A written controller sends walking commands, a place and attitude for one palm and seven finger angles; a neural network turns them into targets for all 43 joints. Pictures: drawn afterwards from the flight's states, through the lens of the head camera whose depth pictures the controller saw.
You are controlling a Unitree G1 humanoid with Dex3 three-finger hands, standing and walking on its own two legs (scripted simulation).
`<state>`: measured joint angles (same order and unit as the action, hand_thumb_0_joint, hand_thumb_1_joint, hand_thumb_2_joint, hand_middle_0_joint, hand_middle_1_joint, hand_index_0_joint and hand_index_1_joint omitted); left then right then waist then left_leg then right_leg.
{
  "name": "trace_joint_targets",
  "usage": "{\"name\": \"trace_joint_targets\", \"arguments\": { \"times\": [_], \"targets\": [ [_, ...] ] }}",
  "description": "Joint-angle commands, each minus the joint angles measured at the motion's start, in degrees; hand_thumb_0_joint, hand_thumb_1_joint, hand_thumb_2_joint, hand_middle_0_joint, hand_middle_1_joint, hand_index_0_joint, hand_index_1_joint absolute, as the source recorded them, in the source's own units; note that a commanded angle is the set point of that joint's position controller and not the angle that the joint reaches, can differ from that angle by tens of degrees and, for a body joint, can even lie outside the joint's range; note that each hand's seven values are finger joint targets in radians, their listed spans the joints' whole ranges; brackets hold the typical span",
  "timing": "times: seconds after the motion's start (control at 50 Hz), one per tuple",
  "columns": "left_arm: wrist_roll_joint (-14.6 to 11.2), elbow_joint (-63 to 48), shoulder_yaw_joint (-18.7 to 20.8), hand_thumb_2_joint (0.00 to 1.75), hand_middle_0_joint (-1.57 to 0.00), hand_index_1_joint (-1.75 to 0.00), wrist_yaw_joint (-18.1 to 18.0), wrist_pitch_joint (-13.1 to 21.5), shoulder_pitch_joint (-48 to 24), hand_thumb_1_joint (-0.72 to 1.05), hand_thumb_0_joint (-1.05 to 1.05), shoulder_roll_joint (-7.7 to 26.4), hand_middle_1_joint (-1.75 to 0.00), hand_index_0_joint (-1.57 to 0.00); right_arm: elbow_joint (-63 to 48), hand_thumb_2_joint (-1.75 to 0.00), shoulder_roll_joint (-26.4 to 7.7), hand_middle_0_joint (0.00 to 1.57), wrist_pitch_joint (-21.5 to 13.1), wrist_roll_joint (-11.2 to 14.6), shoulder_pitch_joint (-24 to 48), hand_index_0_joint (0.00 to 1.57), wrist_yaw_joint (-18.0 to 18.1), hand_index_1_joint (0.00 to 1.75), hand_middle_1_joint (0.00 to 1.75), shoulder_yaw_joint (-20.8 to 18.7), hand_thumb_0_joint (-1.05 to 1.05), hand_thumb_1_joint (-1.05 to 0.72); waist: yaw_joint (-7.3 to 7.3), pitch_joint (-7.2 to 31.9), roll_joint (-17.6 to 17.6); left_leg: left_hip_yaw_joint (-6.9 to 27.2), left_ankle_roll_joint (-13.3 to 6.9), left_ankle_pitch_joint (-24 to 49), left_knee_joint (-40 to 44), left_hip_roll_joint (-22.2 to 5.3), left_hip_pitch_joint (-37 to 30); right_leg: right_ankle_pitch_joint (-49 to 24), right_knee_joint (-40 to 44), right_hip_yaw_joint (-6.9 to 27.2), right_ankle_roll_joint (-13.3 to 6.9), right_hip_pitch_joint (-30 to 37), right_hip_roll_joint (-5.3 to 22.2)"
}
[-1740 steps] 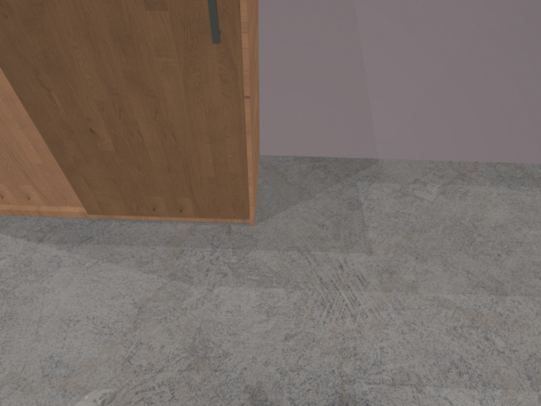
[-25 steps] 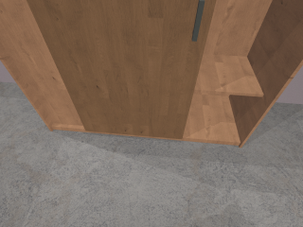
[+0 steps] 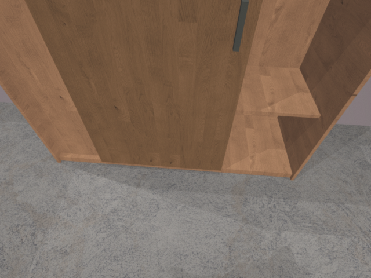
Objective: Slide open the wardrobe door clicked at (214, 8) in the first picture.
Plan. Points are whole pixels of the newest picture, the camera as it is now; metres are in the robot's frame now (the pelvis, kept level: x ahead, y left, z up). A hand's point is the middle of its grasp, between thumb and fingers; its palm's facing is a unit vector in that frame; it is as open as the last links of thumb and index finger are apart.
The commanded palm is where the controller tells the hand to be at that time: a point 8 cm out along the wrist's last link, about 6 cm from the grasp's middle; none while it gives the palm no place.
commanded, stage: look to check the result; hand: right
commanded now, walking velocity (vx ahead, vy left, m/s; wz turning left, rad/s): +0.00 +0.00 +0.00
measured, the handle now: (239, 24) +0.81 -0.12 +0.18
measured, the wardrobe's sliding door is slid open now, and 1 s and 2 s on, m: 0.45 0.45 0.45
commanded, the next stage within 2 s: stand and wait in 0.02 s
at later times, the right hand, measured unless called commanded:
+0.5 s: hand out of the picture +0.09 -0.24 -0.16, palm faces -0.03 +0.94 -0.34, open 7.4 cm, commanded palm none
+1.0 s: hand out of the picture +0.08 -0.24 -0.16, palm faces -0.02 +0.94 -0.34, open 7.4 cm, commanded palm none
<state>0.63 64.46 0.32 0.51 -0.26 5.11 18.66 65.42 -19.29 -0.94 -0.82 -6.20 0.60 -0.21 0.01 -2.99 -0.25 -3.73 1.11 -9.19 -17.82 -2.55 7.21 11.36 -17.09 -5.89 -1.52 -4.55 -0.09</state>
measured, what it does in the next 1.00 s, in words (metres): stands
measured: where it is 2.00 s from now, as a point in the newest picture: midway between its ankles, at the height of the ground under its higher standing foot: outside the picture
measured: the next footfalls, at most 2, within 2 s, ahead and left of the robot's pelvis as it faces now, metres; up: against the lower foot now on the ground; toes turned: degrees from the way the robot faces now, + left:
none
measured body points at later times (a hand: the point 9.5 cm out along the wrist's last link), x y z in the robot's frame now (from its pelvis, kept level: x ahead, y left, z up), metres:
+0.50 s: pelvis +0.01 +0.01 +0.00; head +0.02 +0.01 +0.45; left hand +0.09 +0.30 -0.13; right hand +0.09 -0.29 -0.13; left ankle +0.00 +0.13 -0.75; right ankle -0.02 -0.09 -0.75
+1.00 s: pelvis +0.00 +0.01 +0.00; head +0.01 +0.01 +0.45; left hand +0.08 +0.31 -0.13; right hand +0.08 -0.28 -0.13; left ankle +0.00 +0.13 -0.75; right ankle -0.02 -0.09 -0.75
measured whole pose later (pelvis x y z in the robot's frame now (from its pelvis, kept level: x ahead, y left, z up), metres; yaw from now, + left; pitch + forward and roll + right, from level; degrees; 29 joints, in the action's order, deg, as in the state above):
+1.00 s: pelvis +0.00 +0.01 +0.00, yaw +0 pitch -2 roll +0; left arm 0.6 65.0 -0.1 0.7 -0.4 6.0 19.3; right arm 65.4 -19.7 -1.2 -0.7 -6.1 0.4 0.1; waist 0.3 -2.6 -0.4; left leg -4.5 0.0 -8.3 -15.3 -1.4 5.0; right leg 10.2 -14.7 -5.2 -0.3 -2.6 0.9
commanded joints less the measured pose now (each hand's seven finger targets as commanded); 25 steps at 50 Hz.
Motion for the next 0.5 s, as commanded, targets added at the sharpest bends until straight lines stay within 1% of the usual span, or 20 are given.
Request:
{"name": "trace_joint_targets", "arguments": {
  "times": [0.0, 0.06, 0.08, 0.1, 0.14, 0.18, 0.22, 0.24, 0.26, 0.28, 0.3, 0.32, 0.34, 0.36, 0.38, 0.4, 0.42, 0.48],
  "targets": [
    [0.14, -3.32, 2.31, 0.90, -0.20, -0.30, -0.68, 1.20, -1.84, 0.90, 0.00, 11.71, -0.30, -0.20, -3.53, -0.90, -11.48, 0.20, -1.24, -0.27, 2.03, 0.20, 0.56, 0.30, 0.30, -1.64, 0.00, -0.90, 0.49, 5.25, 0.35, 5.99, -2.64, 10.28, 2.06, -6.46, -2.44, -10.74, 3.18, 7.19, 0.07, 0.47, 8.69],
    [0.21, -3.49, 2.20, 0.90, -0.20, -0.30, -0.71, 1.27, -2.19, 0.90, 0.00, 12.30, -0.30, -0.20, -3.66, -0.90, -11.74, 0.20, -1.22, -0.19, 2.66, 0.20, 0.50, 0.30, 0.30, -1.63, 0.00, -0.90, 0.52, 5.27, 0.81, 5.95, -2.69, 10.90, 1.98, -6.33, -2.96, -11.93, 3.51, 7.33, 0.23, 0.55, 8.73],
    [0.10, -3.66, 2.20, 0.90, -0.20, -0.30, -0.63, 1.23, -2.30, 0.90, 0.00, 12.35, -0.30, -0.20, -3.89, -0.90, -12.00, 0.20, -1.27, -0.28, 2.50, 0.20, 0.54, 0.30, 0.30, -1.68, 0.00, -0.90, 0.39, 5.05, 0.10, 5.85, -2.67, 11.09, 2.17, -6.35, -2.78, -11.95, 3.24, 7.33, 0.13, 0.57, 8.69],
    [0.15, -3.59, 2.14, 0.90, -0.20, -0.30, -0.62, 1.21, -2.40, 0.90, 0.00, 12.39, -0.30, -0.20, -3.84, -0.90, -12.05, 0.20, -1.25, -0.24, 2.96, 0.20, 0.53, 0.30, 0.30, -1.60, 0.00, -0.90, 0.53, 4.78, 0.32, 5.73, -2.66, 11.36, 2.13, -6.49, -2.90, -12.05, 3.52, 7.14, 0.24, 0.46, 8.81],
    [0.19, -3.68, 2.08, 0.90, -0.20, -0.30, -0.65, 1.26, -2.45, 0.90, 0.00, 12.65, -0.30, -0.20, -3.93, -0.90, -12.08, 0.20, -1.31, -0.18, 3.04, 0.20, 0.48, 0.30, 0.30, -1.59, 0.00, -0.90, 0.51, 5.20, 0.41, 5.95, -2.74, 11.40, 2.29, -6.45, -3.26, -12.08, 3.64, 7.31, 0.28, 0.68, 8.73],
    [0.10, -3.76, 2.06, 0.90, -0.20, -0.30, -0.61, 1.30, -2.38, 0.90, 0.00, 12.73, -0.30, -0.20, -4.15, -0.90, -12.32, 0.20, -1.43, -0.25, 2.72, 0.20, 0.53, 0.30, 0.30, -1.68, 0.00, -0.90, 0.41, 6.53, 0.56, 5.88, -2.83, 12.86, 2.16, -6.48, -4.13, -13.45, 3.17, 7.20, 0.27, 1.37, 8.77],
    [0.14, -3.65, 1.94, 0.90, -0.20, -0.30, -0.63, 1.25, -2.70, 0.90, 0.00, 12.71, -0.30, -0.20, -4.12, -0.90, -12.36, 0.20, -1.34, -0.18, 3.33, 0.20, 0.50, 0.30, 0.30, -1.53, 0.00, -0.90, 0.46, 5.05, 0.74, 5.77, -2.79, 12.09, 2.39, -6.54, -3.67, -12.57, 3.78, 7.23, 0.39, 0.78, 8.75],
    [0.18, -3.69, 1.94, 0.90, -0.20, -0.30, -0.64, 1.26, -2.54, 0.90, 0.00, 12.78, -0.30, -0.20, -4.15, -0.90, -12.31, 0.20, -1.32, -0.15, 3.30, 0.20, 0.47, 0.30, 0.30, -1.55, 0.00, -0.90, 0.48, 5.12, 0.41, 5.72, -2.80, 11.88, 2.45, -6.49, -3.80, -12.54, 3.89, 7.34, 0.39, 0.72, 8.76],
    [0.21, -3.70, 1.95, 0.90, -0.20, -0.30, -0.65, 1.33, -2.62, 0.90, 0.00, 12.88, -0.30, -0.20, -4.15, -0.90, -12.25, 0.20, -1.33, -0.15, 3.14, 0.20, 0.46, 0.30, 0.30, -1.54, 0.00, -0.90, 0.44, 5.39, 0.91, 5.80, -2.88, 12.36, 2.39, -6.61, -3.87, -13.18, 3.80, 7.30, 0.34, 1.08, 8.73],
    [0.11, -3.76, 2.01, 0.90, -0.20, -0.30, -0.63, 1.29, -2.35, 0.90, 0.00, 12.79, -0.30, -0.20, -4.29, -0.90, -12.45, 0.20, -1.43, -0.23, 2.90, 0.20, 0.53, 0.30, 0.30, -1.66, 0.00, -0.90, 0.45, 6.23, 0.15, 5.77, -2.87, 13.14, 2.36, -6.45, -4.34, -13.80, 3.42, 7.24, 0.34, 1.51, 8.83],
    [0.11, -3.69, 1.93, 0.90, -0.20, -0.30, -0.67, 1.28, -2.38, 0.90, 0.00, 12.69, -0.30, -0.20, -4.27, -0.90, -12.38, 0.20, -1.37, -0.14, 3.28, 0.20, 0.53, 0.30, 0.30, -1.55, 0.00, -0.90, 0.47, 5.46, 0.22, 5.71, -2.88, 12.90, 2.50, -6.60, -4.17, -13.43, 3.68, 7.30, 0.37, 1.18, 8.80],
    [0.17, -3.65, 1.89, 0.90, -0.20, -0.30, -0.71, 1.29, -2.23, 0.90, 0.00, 12.85, -0.30, -0.20, -4.18, -0.90, -12.31, 0.20, -1.36, -0.14, 3.25, 0.20, 0.52, 0.30, 0.30, -1.55, 0.00, -0.90, 0.49, 5.55, 1.06, 5.83, -2.93, 13.04, 2.51, -6.60, -4.44, -13.64, 3.79, 7.25, 0.45, 1.18, 8.81],
    [0.15, -3.57, 1.93, 0.90, -0.20, -0.30, -0.73, 1.35, -2.23, 0.90, 0.00, 12.76, -0.30, -0.20, -4.25, -0.90, -12.33, 0.20, -1.38, -0.12, 3.01, 0.20, 0.51, 0.30, 0.30, -1.56, 0.00, -0.90, 0.49, 6.08, 0.61, 5.67, -2.91, 13.37, 2.42, -6.58, -4.60, -14.04, 3.72, 7.25, 0.46, 1.56, 8.83],
    [0.17, -3.56, 1.87, 0.90, -0.20, -0.30, -0.78, 1.35, -2.23, 0.90, 0.00, 12.84, -0.30, -0.20, -4.20, -0.90, -12.25, 0.20, -1.35, -0.08, 3.08, 0.20, 0.52, 0.30, 0.30, -1.57, 0.00, -0.90, 0.45, 5.71, 0.55, 5.66, -2.95, 13.71, 2.37, -6.58, -4.51, -14.46, 3.76, 7.29, 0.44, 1.57, 8.81],
    [0.09, -3.63, 1.94, 0.90, -0.20, -0.30, -0.79, 1.34, -1.85, 0.90, 0.00, 12.77, -0.30, -0.20, -4.33, -0.90, -12.39, 0.20, -1.46, -0.15, 2.66, 0.20, 0.61, 0.30, 0.30, -1.69, 0.00, -0.90, 0.43, 6.70, 0.08, 5.69, -3.00, 14.60, 2.33, -6.52, -4.94, -15.08, 3.31, 7.18, 0.42, 2.15, 8.95],
    [0.10, -3.54, 1.94, 0.90, -0.20, -0.30, -0.79, 1.35, -1.85, 0.90, 0.00, 12.69, -0.30, -0.20, -4.24, -0.90, -12.32, 0.20, -1.46, -0.12, 2.88, 0.20, 0.62, 0.30, 0.30, -1.63, 0.00, -0.90, 0.55, 6.74, 0.34, 5.56, -3.00, 14.73, 2.31, -6.74, -5.06, -14.98, 3.47, 7.11, 0.46, 2.24, 8.94],
    [0.11, -3.50, 1.93, 0.90, -0.20, -0.30, -0.81, 1.31, -2.01, 0.90, 0.00, 12.63, -0.30, -0.20, -4.23, -0.90, -12.27, 0.20, -1.40, -0.09, 3.02, 0.20, 0.61, 0.30, 0.30, -1.60, 0.00, -0.90, 0.52, 5.89, 0.62, 5.68, -3.01, 14.26, 2.53, -6.65, -4.71, -14.51, 3.64, 7.14, 0.49, 1.91, 8.86],
    [0.03, -3.40, 1.91, 0.90, -0.20, -0.30, -0.80, 1.25, -1.66, 0.90, 0.00, 12.60, -0.30, -0.20, -4.18, -0.90, -12.31, 0.20, -1.39, -0.14, 2.51, 0.20, 0.61, 0.30, 0.30, -1.66, 0.00, -0.90, 0.45, 5.72, 0.67, 5.86, -3.03, 13.02, 2.99, -6.46, -4.64, -13.22, 3.80, 7.14, 0.48, 1.73, 8.85]
  ]
}}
